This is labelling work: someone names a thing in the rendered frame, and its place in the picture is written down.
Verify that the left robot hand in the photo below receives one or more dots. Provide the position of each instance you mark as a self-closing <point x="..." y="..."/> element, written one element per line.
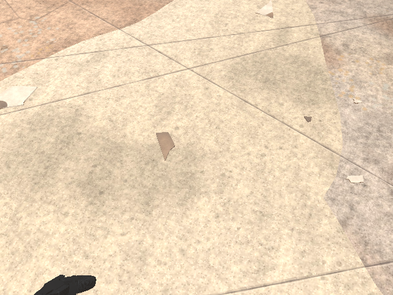
<point x="62" y="285"/>

